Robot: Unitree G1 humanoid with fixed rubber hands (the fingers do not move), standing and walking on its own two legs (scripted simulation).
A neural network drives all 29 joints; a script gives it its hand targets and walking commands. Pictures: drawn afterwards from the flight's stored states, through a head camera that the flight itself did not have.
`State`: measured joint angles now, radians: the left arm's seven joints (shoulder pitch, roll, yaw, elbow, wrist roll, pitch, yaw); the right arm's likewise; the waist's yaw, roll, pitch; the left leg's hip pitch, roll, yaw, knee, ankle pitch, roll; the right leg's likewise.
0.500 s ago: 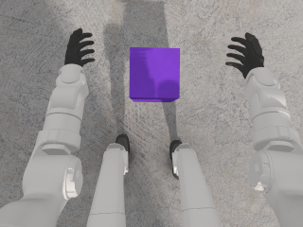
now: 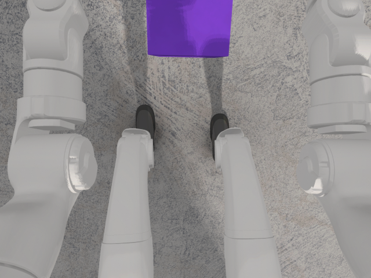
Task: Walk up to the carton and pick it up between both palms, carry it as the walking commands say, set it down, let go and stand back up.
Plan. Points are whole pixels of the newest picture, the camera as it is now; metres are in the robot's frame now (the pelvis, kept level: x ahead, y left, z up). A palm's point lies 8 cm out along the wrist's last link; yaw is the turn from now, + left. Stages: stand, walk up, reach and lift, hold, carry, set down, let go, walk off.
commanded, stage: reach and lift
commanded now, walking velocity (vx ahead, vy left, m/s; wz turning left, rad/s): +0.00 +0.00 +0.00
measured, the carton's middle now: (188, 20) +0.53 -0.01 -0.52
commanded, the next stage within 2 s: none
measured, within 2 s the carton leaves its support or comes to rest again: neither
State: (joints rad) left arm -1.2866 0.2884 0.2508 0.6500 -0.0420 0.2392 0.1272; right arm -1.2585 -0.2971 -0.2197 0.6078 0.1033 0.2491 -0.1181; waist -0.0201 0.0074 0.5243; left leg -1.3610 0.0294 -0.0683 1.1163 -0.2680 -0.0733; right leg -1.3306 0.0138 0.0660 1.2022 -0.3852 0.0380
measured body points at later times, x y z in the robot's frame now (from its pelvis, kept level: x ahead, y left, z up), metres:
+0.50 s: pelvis -0.02 +0.01 -0.15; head +0.36 +0.01 +0.06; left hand +0.56 +0.17 -0.32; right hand +0.54 -0.19 -0.33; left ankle +0.12 +0.16 -0.62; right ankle +0.08 -0.13 -0.62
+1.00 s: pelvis -0.02 +0.00 -0.25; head +0.36 -0.01 -0.04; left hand +0.55 +0.15 -0.45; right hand +0.54 -0.19 -0.45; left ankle +0.12 +0.16 -0.62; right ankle +0.08 -0.13 -0.62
